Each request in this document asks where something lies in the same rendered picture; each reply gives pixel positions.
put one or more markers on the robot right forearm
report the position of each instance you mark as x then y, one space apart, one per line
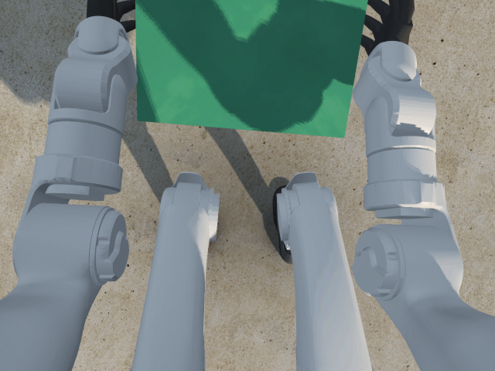
399 124

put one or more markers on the carton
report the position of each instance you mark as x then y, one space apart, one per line
285 66

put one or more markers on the robot left forearm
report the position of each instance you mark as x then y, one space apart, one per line
86 119

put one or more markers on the robot right foot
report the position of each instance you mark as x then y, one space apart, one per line
285 254

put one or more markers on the robot left hand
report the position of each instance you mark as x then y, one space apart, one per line
112 9

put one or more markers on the right robot upper arm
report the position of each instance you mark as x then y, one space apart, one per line
415 273

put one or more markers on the left robot shin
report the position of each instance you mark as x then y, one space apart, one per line
169 193

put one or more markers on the left robot upper arm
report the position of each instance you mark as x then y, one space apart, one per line
64 253

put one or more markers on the robot right hand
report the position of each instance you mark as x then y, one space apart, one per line
396 22

